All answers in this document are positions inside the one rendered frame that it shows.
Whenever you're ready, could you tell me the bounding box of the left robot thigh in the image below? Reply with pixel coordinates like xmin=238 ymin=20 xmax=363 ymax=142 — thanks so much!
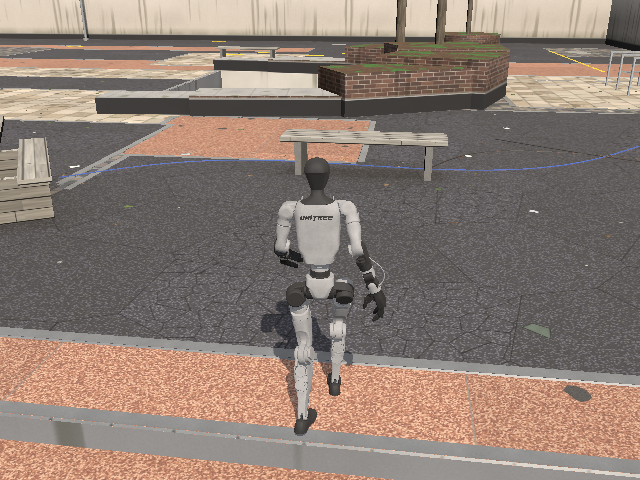
xmin=286 ymin=281 xmax=315 ymax=364

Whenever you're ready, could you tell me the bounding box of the right robot thigh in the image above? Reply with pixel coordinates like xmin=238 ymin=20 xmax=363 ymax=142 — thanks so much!
xmin=329 ymin=278 xmax=354 ymax=340

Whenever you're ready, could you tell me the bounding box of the robot right forearm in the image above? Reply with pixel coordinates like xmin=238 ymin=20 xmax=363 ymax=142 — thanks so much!
xmin=356 ymin=241 xmax=381 ymax=294

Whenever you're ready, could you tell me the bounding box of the robot left upper arm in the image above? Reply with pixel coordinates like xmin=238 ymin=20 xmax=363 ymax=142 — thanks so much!
xmin=275 ymin=201 xmax=298 ymax=253

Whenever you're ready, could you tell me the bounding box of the robot left hand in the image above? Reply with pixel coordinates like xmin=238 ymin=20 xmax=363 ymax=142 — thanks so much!
xmin=280 ymin=249 xmax=303 ymax=268

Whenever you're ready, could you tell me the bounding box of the robot thigh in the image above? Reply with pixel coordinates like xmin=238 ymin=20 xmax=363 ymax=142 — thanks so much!
xmin=286 ymin=281 xmax=315 ymax=364
xmin=329 ymin=278 xmax=354 ymax=340

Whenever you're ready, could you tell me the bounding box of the robot right hand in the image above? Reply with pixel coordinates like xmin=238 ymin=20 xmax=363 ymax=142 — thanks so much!
xmin=363 ymin=287 xmax=386 ymax=322

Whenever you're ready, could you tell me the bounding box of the robot right upper arm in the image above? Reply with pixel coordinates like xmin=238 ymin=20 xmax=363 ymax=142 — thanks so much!
xmin=338 ymin=200 xmax=364 ymax=257

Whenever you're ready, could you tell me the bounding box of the robot left forearm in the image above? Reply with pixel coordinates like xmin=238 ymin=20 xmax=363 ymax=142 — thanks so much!
xmin=274 ymin=238 xmax=290 ymax=260

